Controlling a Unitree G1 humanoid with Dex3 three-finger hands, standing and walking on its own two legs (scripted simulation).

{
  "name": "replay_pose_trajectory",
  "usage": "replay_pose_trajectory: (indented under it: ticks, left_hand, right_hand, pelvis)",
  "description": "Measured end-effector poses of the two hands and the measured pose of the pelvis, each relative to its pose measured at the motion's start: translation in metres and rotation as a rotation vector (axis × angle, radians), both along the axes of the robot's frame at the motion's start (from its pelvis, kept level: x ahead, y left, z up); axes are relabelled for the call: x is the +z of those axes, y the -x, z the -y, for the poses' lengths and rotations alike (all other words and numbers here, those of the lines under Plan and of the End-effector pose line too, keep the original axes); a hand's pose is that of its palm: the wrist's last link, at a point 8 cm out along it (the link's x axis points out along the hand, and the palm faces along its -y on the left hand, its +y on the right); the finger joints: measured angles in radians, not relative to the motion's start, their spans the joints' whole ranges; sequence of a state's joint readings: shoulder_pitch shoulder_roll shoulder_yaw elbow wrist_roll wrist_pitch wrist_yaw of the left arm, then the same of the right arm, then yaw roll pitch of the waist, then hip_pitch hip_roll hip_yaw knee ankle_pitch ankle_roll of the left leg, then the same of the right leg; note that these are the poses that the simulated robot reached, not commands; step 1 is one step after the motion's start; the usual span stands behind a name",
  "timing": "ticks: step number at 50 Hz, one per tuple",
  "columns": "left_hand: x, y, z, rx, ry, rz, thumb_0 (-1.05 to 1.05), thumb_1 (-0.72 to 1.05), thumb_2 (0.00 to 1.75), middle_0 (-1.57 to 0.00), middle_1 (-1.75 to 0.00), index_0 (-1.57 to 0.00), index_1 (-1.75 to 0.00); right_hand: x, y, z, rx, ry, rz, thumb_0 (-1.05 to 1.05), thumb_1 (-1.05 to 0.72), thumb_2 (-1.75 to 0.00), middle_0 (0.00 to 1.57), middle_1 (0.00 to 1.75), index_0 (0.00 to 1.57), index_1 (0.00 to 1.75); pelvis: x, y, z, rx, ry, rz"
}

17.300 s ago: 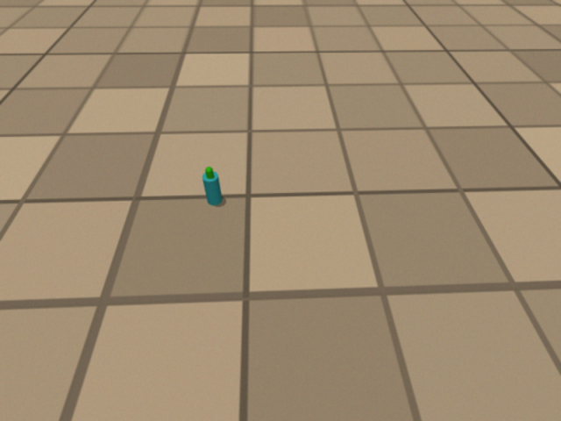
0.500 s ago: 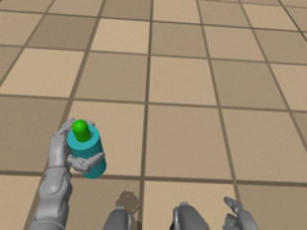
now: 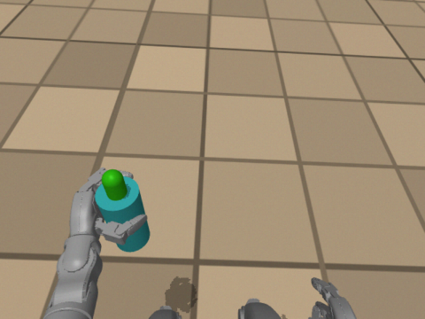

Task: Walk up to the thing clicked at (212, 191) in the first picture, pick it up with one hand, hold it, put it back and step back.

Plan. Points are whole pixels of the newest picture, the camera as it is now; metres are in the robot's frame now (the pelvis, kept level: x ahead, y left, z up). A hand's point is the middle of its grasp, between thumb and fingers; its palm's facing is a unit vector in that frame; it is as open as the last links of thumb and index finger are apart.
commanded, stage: lift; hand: left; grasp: from the side
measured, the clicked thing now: (123, 209) +0.33 +0.17 +0.00
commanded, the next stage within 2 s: hold in 0.22 s
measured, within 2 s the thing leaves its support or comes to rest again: neither
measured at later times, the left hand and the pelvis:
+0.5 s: hand (119, 200) +0.33 +0.17 +0.03, palm faces +0.09 -1.00 -0.03, open 10.3 cm; pelvis +0.01 +0.00 +0.01, yaw +0 degrees
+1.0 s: hand (116, 204) +0.32 +0.17 +0.05, palm faces +0.09 -1.00 -0.03, open 10.3 cm; pelvis +0.01 +0.00 +0.02, yaw +0 degrees
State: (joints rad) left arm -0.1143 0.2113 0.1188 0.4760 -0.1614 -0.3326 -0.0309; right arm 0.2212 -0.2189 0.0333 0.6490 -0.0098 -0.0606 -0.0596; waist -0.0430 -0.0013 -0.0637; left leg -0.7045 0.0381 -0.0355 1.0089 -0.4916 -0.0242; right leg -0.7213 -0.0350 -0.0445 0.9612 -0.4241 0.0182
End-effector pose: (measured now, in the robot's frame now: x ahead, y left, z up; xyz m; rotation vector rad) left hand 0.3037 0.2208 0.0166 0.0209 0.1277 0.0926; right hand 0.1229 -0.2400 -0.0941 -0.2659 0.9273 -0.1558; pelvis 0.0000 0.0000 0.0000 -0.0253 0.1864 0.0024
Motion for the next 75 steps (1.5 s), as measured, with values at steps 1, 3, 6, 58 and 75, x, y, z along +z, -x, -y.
replay_pose_trajectory:
  ticks: [1, 3, 6, 58, 75]
  left_hand:
    - [0.001, 0.000, 0.000, -0.001, 0.001, 0.000, 0.00, -0.41, 1.10, -0.68, -1.03, -0.68, -1.03]
    - [0.002, -0.001, 0.001, -0.005, 0.001, -0.002, 0.00, -0.41, 1.10, -0.68, -1.03, -0.68, -1.03]
    - [0.002, -0.001, 0.003, -0.009, 0.002, -0.006, 0.00, -0.41, 1.10, -0.68, -1.03, -0.68, -1.03]
    - [0.034, 0.013, 0.002, -0.014, -0.016, 0.034, 0.00, -0.39, 1.07, -0.68, -1.02, -0.68, -1.02]
    - [0.039, 0.016, 0.002, 0.006, -0.011, 0.040, 0.00, -0.39, 1.07, -0.68, -1.02, -0.68, -1.02]
  right_hand:
    - [0.001, 0.000, 0.001, -0.002, 0.000, -0.001, 0.01, -0.90, -0.90, 0.20, 0.30, 0.20, 0.30]
    - [0.002, 0.001, 0.003, -0.005, 0.001, -0.005, 0.01, -0.90, -0.90, 0.20, 0.30, 0.20, 0.30]
    - [0.004, 0.001, 0.005, -0.009, 0.001, -0.010, 0.01, -0.90, -0.90, 0.20, 0.30, 0.20, 0.30]
    - [0.021, 0.005, -0.003, -0.013, -0.022, 0.024, 0.01, -0.91, -0.90, 0.20, 0.30, 0.20, 0.30]
    - [0.021, 0.010, 0.002, -0.022, -0.025, 0.018, 0.01, -0.91, -0.90, 0.20, 0.30, 0.20, 0.30]
  pelvis:
    - [0.001, -0.001, 0.000, 0.000, -0.001, 0.002]
    - [0.003, -0.002, 0.001, -0.001, -0.001, 0.006]
    - [0.005, -0.003, 0.001, -0.002, -0.003, 0.011]
    - [0.021, 0.000, -0.002, -0.003, -0.007, 0.095]
    - [0.022, -0.001, 0.001, 0.001, -0.008, 0.101]
